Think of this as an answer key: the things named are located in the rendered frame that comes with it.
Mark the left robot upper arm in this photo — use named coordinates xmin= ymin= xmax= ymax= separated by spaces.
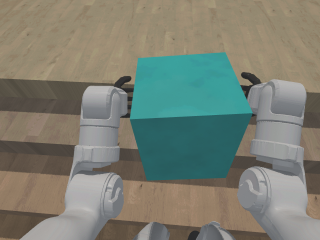
xmin=20 ymin=170 xmax=124 ymax=240

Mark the right robot forearm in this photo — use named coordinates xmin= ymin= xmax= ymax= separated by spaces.
xmin=247 ymin=79 xmax=308 ymax=205

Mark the robot right foot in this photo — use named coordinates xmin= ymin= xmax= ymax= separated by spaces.
xmin=187 ymin=230 xmax=200 ymax=240

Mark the left robot forearm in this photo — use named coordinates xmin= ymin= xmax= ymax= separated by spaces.
xmin=64 ymin=86 xmax=128 ymax=208

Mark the right robot upper arm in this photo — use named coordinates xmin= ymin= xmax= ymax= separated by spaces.
xmin=237 ymin=166 xmax=320 ymax=240

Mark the carton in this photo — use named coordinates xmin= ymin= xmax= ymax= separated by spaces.
xmin=130 ymin=52 xmax=253 ymax=181

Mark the right robot shin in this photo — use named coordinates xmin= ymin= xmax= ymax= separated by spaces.
xmin=196 ymin=221 xmax=220 ymax=240

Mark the robot left hand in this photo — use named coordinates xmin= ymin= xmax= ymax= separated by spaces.
xmin=114 ymin=76 xmax=134 ymax=118

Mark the robot right hand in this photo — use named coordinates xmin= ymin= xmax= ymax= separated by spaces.
xmin=240 ymin=72 xmax=262 ymax=117

